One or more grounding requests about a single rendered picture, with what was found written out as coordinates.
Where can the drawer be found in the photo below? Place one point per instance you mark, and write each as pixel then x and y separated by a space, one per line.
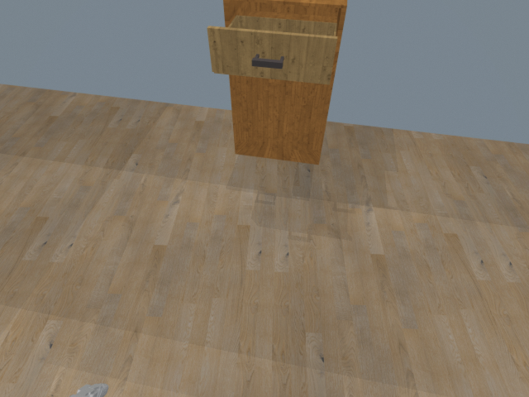
pixel 308 48

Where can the cabinet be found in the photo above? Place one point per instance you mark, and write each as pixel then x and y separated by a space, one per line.
pixel 281 119

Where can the handle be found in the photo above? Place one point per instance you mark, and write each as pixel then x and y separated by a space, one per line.
pixel 267 63

